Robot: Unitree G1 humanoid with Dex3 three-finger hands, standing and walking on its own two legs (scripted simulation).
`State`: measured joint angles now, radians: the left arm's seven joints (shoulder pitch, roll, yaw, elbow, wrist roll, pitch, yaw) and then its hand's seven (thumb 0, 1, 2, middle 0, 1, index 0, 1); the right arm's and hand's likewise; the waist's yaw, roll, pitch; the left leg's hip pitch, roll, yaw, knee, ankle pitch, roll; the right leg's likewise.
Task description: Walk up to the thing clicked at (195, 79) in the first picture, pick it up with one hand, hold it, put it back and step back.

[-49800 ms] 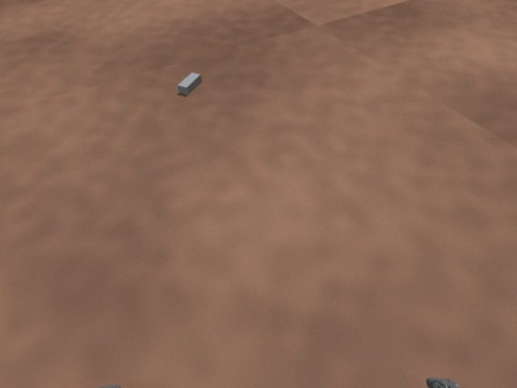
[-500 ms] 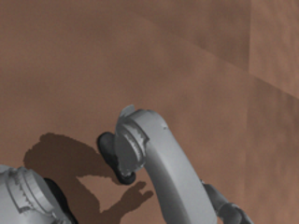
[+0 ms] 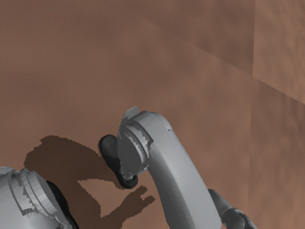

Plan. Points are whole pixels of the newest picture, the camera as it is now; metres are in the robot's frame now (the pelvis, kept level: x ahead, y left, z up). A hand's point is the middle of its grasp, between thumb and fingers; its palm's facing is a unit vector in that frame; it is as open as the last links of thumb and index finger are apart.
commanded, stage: withdraw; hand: left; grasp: from above
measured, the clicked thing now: out of the picture +0.53 +0.36 -0.29
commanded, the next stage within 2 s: home in 0.80 s
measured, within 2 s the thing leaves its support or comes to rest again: neither
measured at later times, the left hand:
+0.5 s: hand out of the picture +0.52 +0.38 -0.09, palm faces -0.50 -0.14 -0.86, open 14.0 cm
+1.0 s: hand out of the picture +0.53 +0.37 -0.10, palm faces -0.39 -0.11 -0.92, open 13.2 cm
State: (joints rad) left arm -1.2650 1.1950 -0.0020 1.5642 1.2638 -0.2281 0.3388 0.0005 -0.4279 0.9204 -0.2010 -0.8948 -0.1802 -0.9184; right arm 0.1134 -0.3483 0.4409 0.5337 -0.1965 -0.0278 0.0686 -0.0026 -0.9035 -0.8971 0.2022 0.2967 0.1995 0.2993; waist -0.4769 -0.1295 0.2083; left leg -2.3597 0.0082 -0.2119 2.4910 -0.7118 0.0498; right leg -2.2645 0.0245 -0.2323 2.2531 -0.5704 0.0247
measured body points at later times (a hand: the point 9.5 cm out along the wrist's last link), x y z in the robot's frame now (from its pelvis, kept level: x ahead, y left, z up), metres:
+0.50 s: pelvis +0.00 +0.00 +0.04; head +0.27 +0.12 +0.38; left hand +0.54 +0.38 -0.04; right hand +0.05 -0.26 -0.03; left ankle +0.06 +0.11 -0.29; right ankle +0.13 -0.10 -0.29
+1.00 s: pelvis -0.01 -0.01 +0.02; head +0.26 +0.10 +0.36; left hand +0.55 +0.37 -0.05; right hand +0.04 -0.26 -0.06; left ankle +0.06 +0.11 -0.29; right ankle +0.14 -0.10 -0.29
